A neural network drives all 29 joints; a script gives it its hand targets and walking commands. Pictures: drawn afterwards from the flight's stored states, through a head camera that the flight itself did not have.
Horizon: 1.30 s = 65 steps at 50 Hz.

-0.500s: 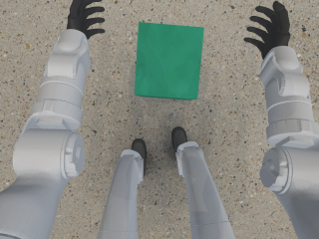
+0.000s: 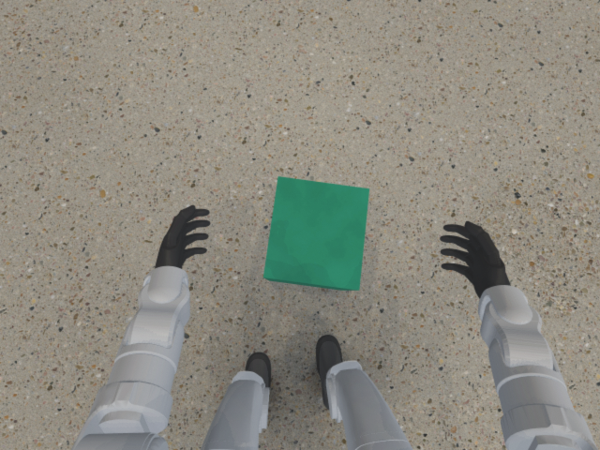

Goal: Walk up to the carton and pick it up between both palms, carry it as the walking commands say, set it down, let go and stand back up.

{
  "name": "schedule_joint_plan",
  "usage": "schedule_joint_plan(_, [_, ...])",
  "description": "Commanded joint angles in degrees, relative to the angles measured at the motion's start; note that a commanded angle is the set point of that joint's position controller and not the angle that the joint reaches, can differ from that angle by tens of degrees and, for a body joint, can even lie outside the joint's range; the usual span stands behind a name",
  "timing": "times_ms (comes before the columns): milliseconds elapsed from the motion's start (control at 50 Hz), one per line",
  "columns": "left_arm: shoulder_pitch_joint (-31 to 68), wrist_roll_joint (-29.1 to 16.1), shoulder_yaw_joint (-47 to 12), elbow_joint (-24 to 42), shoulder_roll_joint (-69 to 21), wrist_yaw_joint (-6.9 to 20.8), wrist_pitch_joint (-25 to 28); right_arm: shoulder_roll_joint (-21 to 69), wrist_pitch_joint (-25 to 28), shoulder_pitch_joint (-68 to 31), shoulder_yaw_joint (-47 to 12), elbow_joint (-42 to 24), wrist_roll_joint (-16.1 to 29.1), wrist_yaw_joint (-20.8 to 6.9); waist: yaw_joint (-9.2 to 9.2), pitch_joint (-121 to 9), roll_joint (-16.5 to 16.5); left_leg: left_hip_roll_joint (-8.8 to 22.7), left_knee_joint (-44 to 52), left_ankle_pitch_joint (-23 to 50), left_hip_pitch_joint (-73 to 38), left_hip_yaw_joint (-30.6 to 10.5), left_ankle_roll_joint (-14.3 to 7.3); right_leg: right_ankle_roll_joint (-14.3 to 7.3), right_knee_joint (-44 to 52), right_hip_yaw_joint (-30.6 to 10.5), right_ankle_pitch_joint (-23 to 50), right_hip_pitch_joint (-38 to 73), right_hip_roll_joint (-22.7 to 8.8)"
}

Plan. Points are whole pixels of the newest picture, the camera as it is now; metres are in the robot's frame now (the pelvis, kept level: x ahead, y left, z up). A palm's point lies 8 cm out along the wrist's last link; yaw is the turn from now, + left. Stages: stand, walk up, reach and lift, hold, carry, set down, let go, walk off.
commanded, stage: let go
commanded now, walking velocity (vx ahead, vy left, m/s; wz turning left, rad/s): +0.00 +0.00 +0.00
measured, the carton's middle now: (313, 239) +0.44 -0.06 -0.60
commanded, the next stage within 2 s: stand in 0.92 s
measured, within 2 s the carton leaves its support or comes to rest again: neither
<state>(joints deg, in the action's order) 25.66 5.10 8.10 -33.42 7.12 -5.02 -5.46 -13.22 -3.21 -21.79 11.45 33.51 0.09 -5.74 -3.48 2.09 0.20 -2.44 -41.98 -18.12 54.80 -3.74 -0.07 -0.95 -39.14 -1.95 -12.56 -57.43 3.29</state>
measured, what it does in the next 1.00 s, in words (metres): stands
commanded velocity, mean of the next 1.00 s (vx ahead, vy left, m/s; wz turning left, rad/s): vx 0.00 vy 0.00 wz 0.00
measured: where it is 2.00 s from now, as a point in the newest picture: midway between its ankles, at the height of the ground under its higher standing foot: (294, 394)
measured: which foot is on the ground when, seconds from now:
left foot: down 0.00-1.00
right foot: down 0.00-1.00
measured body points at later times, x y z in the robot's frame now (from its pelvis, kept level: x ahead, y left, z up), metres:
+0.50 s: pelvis +0.03 +0.02 +0.04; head +0.08 +0.02 +0.49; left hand +0.21 +0.25 -0.05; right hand +0.19 -0.21 -0.04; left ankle -0.01 +0.11 -0.70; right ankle +0.03 -0.10 -0.70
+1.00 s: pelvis +0.04 -0.01 +0.04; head +0.05 -0.01 +0.49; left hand +0.17 +0.24 -0.06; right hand +0.20 -0.26 -0.06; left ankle -0.01 +0.11 -0.70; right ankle +0.03 -0.10 -0.70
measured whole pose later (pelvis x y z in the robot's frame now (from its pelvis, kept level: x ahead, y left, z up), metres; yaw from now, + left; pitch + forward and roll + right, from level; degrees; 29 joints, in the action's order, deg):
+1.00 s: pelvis +0.04 -0.01 +0.04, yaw +1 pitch +0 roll +0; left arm -11.7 2.3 0.8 -38.5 13.6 0.7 -2.2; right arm -15.4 -6.2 11.3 2.0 32.8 -1.8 0.1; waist 0.3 1.0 -1.4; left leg -0.8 -28.4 -19.7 8.4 -4.0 0.1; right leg -2.4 -28.2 -1.2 -15.9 -11.8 3.7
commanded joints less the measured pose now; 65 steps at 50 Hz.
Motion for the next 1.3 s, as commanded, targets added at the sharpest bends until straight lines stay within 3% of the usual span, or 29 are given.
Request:
schedule_joint_plan(0, [-0.42, 1.62, 1.45, 11.94, 6.31, 0.45, 4.15, -5.57, 3.67, 1.09, 1.7, -12.43, -1.12, 0.74, 1.48, -52.51, 2.45, -0.89, 2.59, 22.22, -11.45, 2.01, 2.18, 3.22, -3.66, -3.03, 42.74, 51.42, -2.71])
schedule_joint_plan(20, [0.93, 2.18, 2.38, 12.39, 7.16, 0.52, 3.73, -5.13, 3.45, 5.79, 3.13, -8.02, -1.9, 0.8, -1.07, -47.05, 2.31, -0.24, 3.66, 16.14, -14.0, 2.21, 2.27, 2.79, -1.01, -3.84, 37.63, 49.08, -3.84])
schedule_joint_plan(60, [-8.76, -0.25, -0.4, 13.57, 3.54, 0.4, 4.37, -5.3, 4.21, 11.58, -2.21, -11.55, 1.96, -0.13, 1.19, -43.55, -4.64, 0.16, 4.91, 28.4, -22.6, 0.5, 2.45, 2.36, -1.31, -1.47, 36.51, 46.01, -1.87])
schedule_joint_plan(140, [-13.64, 0.67, 0.63, 11.15, 7.4, 2.03, 5.39, -3.13, 4.82, 17.24, -2.34, -9.44, 0.44, 0.91, 1.09, -31.28, -1.98, 0.58, 8.69, 17.32, -26.02, 1.03, 2.21, 2.79, 4.03, -1.0, 24.59, 45.53, -2.39])
schedule_joint_plan(180, [-26.5, -1.0, -3.2, 11.59, 2.74, 2.4, 5.83, -4.27, 5.28, 30.08, -4.78, -11.47, -0.91, 1.05, 0.3, -32.09, -2.68, 1.39, 11.42, 27.34, -36.76, 0.17, 2.72, 2.47, 6.26, 0.43, 25.24, 48.04, -0.83])
schedule_joint_plan(260, [-22.23, -3.78, -3.99, 9.14, 4.28, 4.72, 5.14, -5.11, 4.36, 23.23, -5.06, -12.27, -0.19, 1.6, -0.78, -11.93, -2.37, 2.9, 17.16, 15.59, -36.36, 0.52, 1.64, 1.52, 12.29, 0.48, 11.98, 43.42, -1.35])
schedule_joint_plan(280, [-25.55, -4.36, -4.58, 9.86, 5.02, 4.84, 4.87, -4.42, 3.88, 27.67, -6.26, -13.69, -0.29, 1.57, -0.89, -14.67, -0.57, 2.7, 17.17, 17.87, -38.91, 0.09, 1.37, 2.03, 12.71, 1.24, 13.34, 47.95, -0.97])
schedule_joint_plan(300, [-29.16, -3.4, -4.52, 12.28, 5.74, 4.62, 5.34, -4.92, 3.52, 32.35, -5.4, -12.88, -0.25, 0.81, 0.33, -15.08, -6.66, 4.58, 19.63, 24.9, -41.59, -1.04, 1.83, 1.91, 10.54, 2.93, 13.89, 47.63, 0.06])
schedule_joint_plan(340, [-29.96, -4.22, -3.2, 10.74, 6.28, 4.91, 5.82, -4.35, 3.55, 32.46, -6.72, -12.64, 0.08, 1.34, 0.77, -13.49, -1.74, 4.02, 18.69, 27.24, -40.79, -1.1, 1.65, 2.93, 11.63, 2.62, 16.15, 51.99, 0.44])
schedule_joint_plan(400, [-30.22, -4.86, -4.7, 13.28, 5.43, 5.9, 4.59, -4.41, 2.02, 31.73, -7.81, -16.02, 0.43, 1.1, 1.29, -8.13, -2.4, 4.56, 21.89, 14.91, -39.32, -0.73, 0.88, 2.27, 12.88, 2.51, 11.95, 56.84, 0.19])
schedule_joint_plan(420, [-32.69, -1.98, -3.34, 17.19, 7.93, 5.76, 4.84, -5.65, 2.3, 31.56, -8.44, -19.45, 1.94, 0.38, 4.52, -7.5, -6.35, 4.28, 22.56, 15.88, -39.86, -0.4, 1.01, 2.92, 13.33, 2.78, 10.46, 56.16, 0.42])
schedule_joint_plan(480, [-31.32, -4.04, -2.57, 15.19, 9.33, 7.91, 2.26, -5.97, 0.1, 28.23, -6.44, -19.94, -0.66, 1.31, 2.06, -4.57, 1.56, 2.46, 21.63, 9.39, -40.23, 0.14, 1.12, 2.71, 14.31, 2.1, 7.8, 55.64, -0.37])
schedule_joint_plan(520, [-33.34, -3.53, -2.86, 15.46, 10.13, 7.46, 1.66, -4.97, -1.01, 30.5, -8.48, -17.37, 0.68, 0.91, 4.0, 1.16, -2.46, 3.08, 23.41, 6.77, -39.25, 0.19, 0.39, 2.55, 14.34, 2.55, 4.81, 55.62, -0.56])
schedule_joint_plan(580, [-32.69, -4.33, -2.94, 15.75, 10.08, 8.33, 0.6, -6.47, -2.59, 29.73, -6.13, -19.09, -2.1, 1.83, 2.36, 1.79, 1.53, 3.48, 24.38, 3.95, -39.68, 0.8, -0.51, 3.59, 14.3, 2.9, 3.95, 58.34, 0.07])
schedule_joint_plan(600, [-32.5, -4.38, -3.64, 18.05, 9.23, 8.05, 0.88, -6.17, -2.46, 30.46, -5.87, -19.85, -0.58, 1.7, 2.32, -2.79, -5.06, 4.19, 23.92, 6.66, -41.22, -0.09, -0.02, 2.76, 12.37, 2.29, 7.36, 61.6, 0.36])
schedule_joint_plan(620, [-30.91, -4.11, -3.13, 18.06, 8.68, 8.49, 0.82, -4.89, -2.91, 30.02, -6.17, -20.0, -1.25, 1.69, 2.65, -2.24, -1.31, 2.17, 21.93, 4.13, -40.63, 1.43, 0.39, 2.27, 14.69, 1.07, 4.21, 61.63, -0.58])
schedule_joint_plan(640, [-32.51, -3.85, -3.36, 18.09, 9.56, 8.27, 0.66, -5.61, -2.92, 29.42, -5.53, -19.7, -0.8, 1.79, 2.97, -0.1, -4.27, 2.8, 22.64, 7.95, -41.71, 0.22, 0.54, 2.49, 13.87, 1.98, 7.12, 60.81, -0.11])
schedule_joint_plan(680, [-32.33, -5.01, -4.31, 16.75, 9.53, 8.2, -0.05, -3.6, -5.11, 32.5, -6.23, -15.97, -1.76, 2.77, 2.15, 4.72, 1.11, 2.95, 23.45, 5.02, -40.71, 1.02, -0.9, 2.28, 16.34, 0.81, 4.24, 59.04, -0.98])
schedule_joint_plan(860, [-37.9, -5.6, -4.38, 14.68, 12.41, 7.3, 0.82, -4.08, -9.9, 32.89, -8.06, -19.6, -3.29, 5.35, 4.88, -4.08, 3.69, 0.88, 15.72, 12.73, -44.83, 3.04, -0.47, 2.47, 12.09, -0.34, 13.31, 56.63, -0.91])
schedule_joint_plan(880, [-37.68, -3.05, -3.65, 4.15, 16.46, 5.5, 2.86, -11.58, -4.79, 30.26, -5.23, -9.3, -1.7, 6.42, 3.41, -10.66, -2.89, 2.16, 14.64, 12.91, -44.64, 0.97, 1.51, 1.84, 11.84, -3.78, 20.08, 50.42, -5.38])
schedule_joint_plan(920, [-37.66, -2.11, -2.79, 2.21, 18.71, 4.69, 4.74, -13.53, -1.09, 32.2, -5.32, -7.5, -2.19, 6.79, 4.42, -9.75, 0.81, 4.29, 15.06, 15.2, -43.79, -1.74, 0.43, 0.62, 12.47, -2.69, 20.34, 51.05, -5.72])
schedule_joint_plan(960, [-35.28, -2.79, -2.44, -0.2, 19.94, 4.38, 6.36, -12.5, 0.19, 34.58, -5.23, -4.62, -2.09, 7.05, 2.51, -10.26, -4.86, 3.74, 14.74, 14.64, -46.74, -1.17, 0.42, 0.55, 14.92, -6.52, 19.27, 48.11, -6.62])
schedule_joint_plan(1000, [-35.65, -2.42, -2.26, -3.07, 19.66, 4.36, 6.35, -9.94, 1.89, 33.66, -6.11, -2.15, -2.36, 6.72, 2.54, -10.16, -3.51, 4.68, 15.78, 10.8, -46.63, -2.23, 0.53, -0.46, 17.33, -6.78, 15.45, 49.03, -6.52])
schedule_joint_plan(1020, [-33.0, -2.27, -2.69, -3.98, 18.87, 4.4, 6.88, -9.59, 2.01, 32.78, -5.91, -1.96, -1.64, 6.39, 2.47, -8.34, 6.42, 5.52, 18.12, 12.12, -44.96, -4.68, -0.37, 0.05, 15.91, -4.8, 12.82, 50.07, -6.64])
schedule_joint_plan(1080, [-35.23, -3.46, -3.5, -7.3, 18.19, 4.34, 6.99, -11.84, 2.7, 33.57, -5.56, 1.22, -1.57, 6.75, 3.29, -9.11, -4.89, 5.39, 18.31, 19.14, -45.29, -3.07, 0.55, -0.23, 16.43, -5.62, 21.1, 52.26, -6.79])
schedule_joint_plan(1120, [-33.33, -3.26, -2.37, -8.82, 21.08, 4.42, 7.26, -10.49, 3.45, 30.69, -6.13, 1.47, -2.06, 6.6, 2.84, -6.81, -3.69, 5.5, 19.03, 14.22, -45.37, -3.45, -0.32, -0.62, 17.28, -5.92, 14.64, 50.15, -6.54])
schedule_joint_plan(1140, [-33.5, -2.29, -2.06, -9.02, 20.61, 4.26, 8.04, -10.93, 3.7, 31.93, -6.23, 2.41, -1.89, 7.27, 3.72, -7.48, 4.31, 5.71, 19.38, 14.8, -45.43, -4.66, -0.5, -0.13, 17.71, -6.0, 15.02, 49.92, -6.79])
schedule_joint_plan(1160, [-30.84, -2.5, -3.19, -8.8, 17.28, 4.58, 7.69, -14.35, 4.19, 33.1, -6.06, 3.88, -2.09, 7.14, 3.11, -7.71, -0.01, 5.61, 19.65, 13.52, -44.1, -3.84, -0.16, 0.15, 17.67, -5.42, 16.11, 51.12, -6.82])
schedule_joint_plan(1280, [-34.0, -2.95, -3.53, -13.62, 19.34, 4.2, 7.79, -16.34, 4.39, 32.76, -6.0, 8.26, -1.89, 7.45, 4.36, -8.13, 1.1, 6.17, 19.47, 20.79, -45.2, -4.23, -0.73, -0.94, 15.89, -6.13, 17.64, 51.03, -7.28])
